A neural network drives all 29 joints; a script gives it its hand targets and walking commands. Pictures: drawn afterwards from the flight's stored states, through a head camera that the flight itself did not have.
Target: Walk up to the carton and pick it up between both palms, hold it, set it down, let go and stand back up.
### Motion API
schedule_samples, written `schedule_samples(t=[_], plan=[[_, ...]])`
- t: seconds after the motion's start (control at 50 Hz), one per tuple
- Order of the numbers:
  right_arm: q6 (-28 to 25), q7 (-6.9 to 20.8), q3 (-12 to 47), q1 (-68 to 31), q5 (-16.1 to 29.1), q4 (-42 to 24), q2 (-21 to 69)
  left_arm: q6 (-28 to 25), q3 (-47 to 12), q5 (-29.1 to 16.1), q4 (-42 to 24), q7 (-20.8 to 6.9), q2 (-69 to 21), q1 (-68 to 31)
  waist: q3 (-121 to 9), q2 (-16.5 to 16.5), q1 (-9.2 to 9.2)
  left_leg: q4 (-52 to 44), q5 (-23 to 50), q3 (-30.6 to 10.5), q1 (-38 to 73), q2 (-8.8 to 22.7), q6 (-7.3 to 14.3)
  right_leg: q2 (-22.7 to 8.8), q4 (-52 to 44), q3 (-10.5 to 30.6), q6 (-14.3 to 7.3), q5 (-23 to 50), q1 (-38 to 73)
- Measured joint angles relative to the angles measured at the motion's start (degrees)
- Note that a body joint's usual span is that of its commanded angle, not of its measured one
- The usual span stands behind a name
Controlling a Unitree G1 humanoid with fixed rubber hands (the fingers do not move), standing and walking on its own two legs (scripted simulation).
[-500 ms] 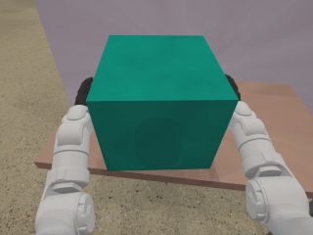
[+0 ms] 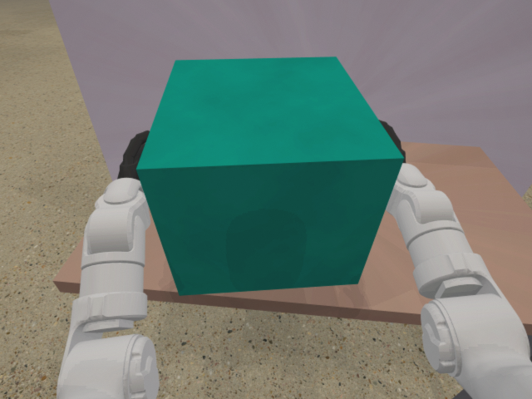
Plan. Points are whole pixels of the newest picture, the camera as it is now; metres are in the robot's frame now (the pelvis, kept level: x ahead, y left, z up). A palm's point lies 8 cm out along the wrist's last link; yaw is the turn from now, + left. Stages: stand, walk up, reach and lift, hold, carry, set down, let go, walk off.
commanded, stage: reach and lift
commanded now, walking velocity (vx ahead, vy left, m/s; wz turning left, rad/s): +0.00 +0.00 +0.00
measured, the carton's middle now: (263, 167) +0.45 +0.00 +0.16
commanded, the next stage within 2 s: hold in 0.80 s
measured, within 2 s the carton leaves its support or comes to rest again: neither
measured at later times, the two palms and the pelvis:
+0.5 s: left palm (130, 176) +0.37 +0.19 +0.20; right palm (395, 159) +0.38 -0.19 +0.22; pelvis +0.00 +0.00 +0.00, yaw +0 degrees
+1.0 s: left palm (128, 167) +0.37 +0.19 +0.22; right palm (398, 146) +0.38 -0.19 +0.24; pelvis +0.00 +0.00 +0.00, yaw +0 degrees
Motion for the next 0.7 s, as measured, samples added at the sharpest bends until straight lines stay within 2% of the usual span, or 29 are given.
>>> schedule_samples(t=[0.34,0.7], plan=[[4.1,-0.5,0.6,-0.7,2.0,-3.1,-0.7,4.8,0.1,0.2,-5.3,0.2,-0.2,0.8,-1.1,0.2,-0.48,0.4,-0.4,0.0,0.0,0.0,0.0,0.1,-0.3,0.1,0.0,0.0,0.3],[6.1,-0.2,0.5,-3.1,2.3,-2.1,-1.7,6.9,0.5,0.4,-4.6,0.3,-0.1,-1.5,-1.9,0.7,-0.16,0.5,-0.3,0.5,-0.6,0.3,0.0,0.3,-0.2,0.6,-0.1,0.3,-0.5]])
